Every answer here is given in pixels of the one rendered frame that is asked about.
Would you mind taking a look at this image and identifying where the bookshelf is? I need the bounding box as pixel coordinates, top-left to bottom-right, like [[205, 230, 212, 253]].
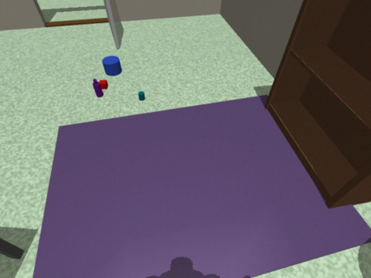
[[264, 0, 371, 209]]

